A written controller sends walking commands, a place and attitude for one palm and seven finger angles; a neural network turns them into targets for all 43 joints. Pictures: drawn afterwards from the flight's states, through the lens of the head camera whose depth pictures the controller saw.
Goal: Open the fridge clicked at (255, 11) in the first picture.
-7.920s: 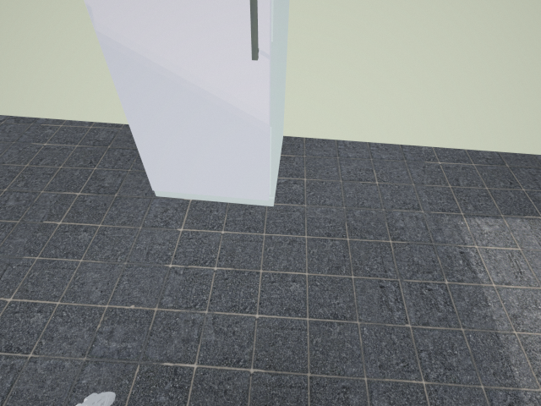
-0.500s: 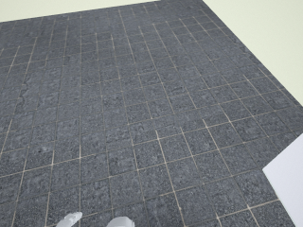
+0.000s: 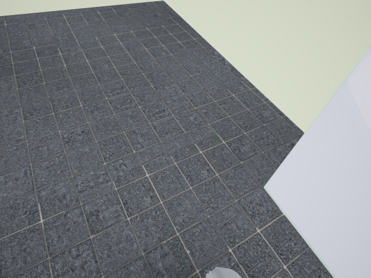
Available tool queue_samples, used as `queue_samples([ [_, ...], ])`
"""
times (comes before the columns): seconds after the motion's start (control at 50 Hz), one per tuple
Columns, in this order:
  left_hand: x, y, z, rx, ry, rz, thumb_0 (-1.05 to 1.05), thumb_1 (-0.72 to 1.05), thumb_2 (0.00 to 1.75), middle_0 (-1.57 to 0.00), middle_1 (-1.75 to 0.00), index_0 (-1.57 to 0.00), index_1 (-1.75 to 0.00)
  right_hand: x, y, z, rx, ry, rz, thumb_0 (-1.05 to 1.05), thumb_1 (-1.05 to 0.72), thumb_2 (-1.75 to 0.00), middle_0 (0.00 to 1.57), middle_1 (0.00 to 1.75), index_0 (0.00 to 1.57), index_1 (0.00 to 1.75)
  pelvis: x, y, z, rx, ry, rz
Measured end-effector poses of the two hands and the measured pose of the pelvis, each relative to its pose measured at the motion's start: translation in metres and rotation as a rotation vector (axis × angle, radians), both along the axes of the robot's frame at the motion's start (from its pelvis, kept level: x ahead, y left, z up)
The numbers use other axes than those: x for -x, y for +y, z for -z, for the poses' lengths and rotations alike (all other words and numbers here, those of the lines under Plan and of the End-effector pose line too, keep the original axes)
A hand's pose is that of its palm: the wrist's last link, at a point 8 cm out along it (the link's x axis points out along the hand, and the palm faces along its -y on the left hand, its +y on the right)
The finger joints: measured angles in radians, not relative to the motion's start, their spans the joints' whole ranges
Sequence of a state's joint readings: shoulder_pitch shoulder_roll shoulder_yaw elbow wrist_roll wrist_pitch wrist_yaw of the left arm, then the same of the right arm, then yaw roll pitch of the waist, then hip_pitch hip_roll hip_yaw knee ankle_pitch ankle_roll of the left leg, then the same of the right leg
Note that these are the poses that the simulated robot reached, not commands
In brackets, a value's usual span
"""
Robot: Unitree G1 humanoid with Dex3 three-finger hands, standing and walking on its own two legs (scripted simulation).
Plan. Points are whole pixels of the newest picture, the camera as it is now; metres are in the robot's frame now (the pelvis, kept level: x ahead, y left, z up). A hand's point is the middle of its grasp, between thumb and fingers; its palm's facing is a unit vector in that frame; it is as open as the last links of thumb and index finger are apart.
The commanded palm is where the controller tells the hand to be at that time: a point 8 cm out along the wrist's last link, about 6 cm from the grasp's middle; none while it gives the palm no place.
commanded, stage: turn to face it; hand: right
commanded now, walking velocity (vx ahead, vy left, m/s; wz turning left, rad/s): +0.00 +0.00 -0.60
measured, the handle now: out of the picture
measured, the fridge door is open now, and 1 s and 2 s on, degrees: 0 0 0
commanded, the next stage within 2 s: take the last steps up to it in 1.58 s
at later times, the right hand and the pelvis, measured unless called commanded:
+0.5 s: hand out of the picture +0.01 -0.28 -0.16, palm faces +0.32 +0.91 -0.27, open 7.4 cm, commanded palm none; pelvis -0.01 -0.03 +0.00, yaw -17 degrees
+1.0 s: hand out of the picture -0.08 -0.20 -0.16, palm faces +0.57 +0.78 -0.26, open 7.4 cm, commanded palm none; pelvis -0.02 +0.00 +0.00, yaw -36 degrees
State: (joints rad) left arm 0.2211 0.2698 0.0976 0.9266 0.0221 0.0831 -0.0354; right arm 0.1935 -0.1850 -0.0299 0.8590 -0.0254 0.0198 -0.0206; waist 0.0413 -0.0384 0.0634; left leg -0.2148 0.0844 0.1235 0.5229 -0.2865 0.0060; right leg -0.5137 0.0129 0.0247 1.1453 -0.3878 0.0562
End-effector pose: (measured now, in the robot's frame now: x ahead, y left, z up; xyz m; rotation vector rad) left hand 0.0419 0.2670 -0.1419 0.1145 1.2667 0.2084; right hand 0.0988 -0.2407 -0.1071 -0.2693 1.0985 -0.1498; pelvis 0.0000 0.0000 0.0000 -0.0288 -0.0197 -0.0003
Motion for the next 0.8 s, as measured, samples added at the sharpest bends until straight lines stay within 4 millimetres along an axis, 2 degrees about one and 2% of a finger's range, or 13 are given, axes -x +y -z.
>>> queue_samples([
  [0.12, -0.031, -0.009, -0.008, -0.023, 0.012, 0.112, 0.01, 0.91, 0.9, -0.19, -0.3, -0.2, -0.3, 0.048, -0.014, 0.012, -0.023, 0.072, 0.109, 0.01, -0.9, -0.9, 0.21, 0.3, 0.21, 0.3, 0.002, -0.006, -0.001, 0.006, 0.005, 0.083],
  [0.28, -0.096, -0.056, -0.017, -0.083, -0.112, 0.291, 0.01, 0.91, 0.9, -0.2, -0.3, -0.2, -0.3, 0.117, -0.064, 0.047, -0.045, 0.181, 0.281, 0.01, -0.9, -0.9, 0.21, 0.3, 0.21, 0.3, 0.007, -0.035, 0.017, -0.019, 0.016, 0.179],
  [0.34, -0.103, -0.069, -0.026, -0.089, -0.14, 0.325, 0.01, 0.91, 0.9, -0.2, -0.3, -0.2, -0.3, 0.127, -0.075, 0.043, -0.041, 0.195, 0.323, 0.01, -0.91, -0.9, 0.2, 0.3, 0.21, 0.3, 0.007, -0.038, 0.01, -0.036, 0.011, 0.207],
  [0.42, -0.107, -0.081, -0.03, -0.075, -0.133, 0.365, 0.01, 0.9, 0.9, -0.2, -0.3, -0.2, -0.3, 0.122, -0.08, 0.031, -0.039, 0.138, 0.353, 0.01, -0.91, -0.9, 0.2, 0.3, 0.2, 0.3, 0.007, -0.039, 0.003, -0.045, 0.005, 0.248],
  [0.52, -0.108, -0.083, -0.023, -0.04, -0.111, 0.399, 0.01, 0.9, 0.9, -0.2, -0.3, -0.2, -0.3, 0.107, -0.075, 0.018, -0.023, 0.059, 0.376, 0.01, -0.91, -0.9, 0.2, 0.3, 0.2, 0.3, 0.006, -0.032, 0.0, -0.042, 0.003, 0.305],
  [0.64, -0.112, -0.065, 0.0, 0.004, -0.073, 0.426, 0.01, 0.9, 0.9, -0.2, -0.3, -0.2, -0.3, 0.09, -0.051, 0.007, 0.014, -0.041, 0.4, 0.01, -0.91, -0.9, 0.2, 0.3, 0.2, 0.3, 0.0, -0.008, 0.009, -0.02, 0.007, 0.381],
  [0.7, -0.118, -0.056, 0.008, 0.013, -0.053, 0.448, 0.01, 0.9, 0.9, -0.2, -0.3, -0.2, -0.3, 0.098, -0.035, 0.002, 0.03, -0.063, 0.422, 0.01, -0.91, -0.9, 0.2, 0.3, 0.21, 0.3, 0.001, 0.002, 0.01, -0.016, -0.005, 0.43],
  [0.8, -0.127, -0.051, 0.003, 0.017, -0.029, 0.506, 0.01, 0.91, 0.9, -0.2, -0.3, -0.2, -0.3, 0.129, -0.011, -0.004, 0.016, -0.026, 0.497, 0.01, -0.9, -0.9, 0.21, 0.3, 0.21, 0.3, 0.002, 0.008, 0.002, 0.007, -0.017, 0.493],
])
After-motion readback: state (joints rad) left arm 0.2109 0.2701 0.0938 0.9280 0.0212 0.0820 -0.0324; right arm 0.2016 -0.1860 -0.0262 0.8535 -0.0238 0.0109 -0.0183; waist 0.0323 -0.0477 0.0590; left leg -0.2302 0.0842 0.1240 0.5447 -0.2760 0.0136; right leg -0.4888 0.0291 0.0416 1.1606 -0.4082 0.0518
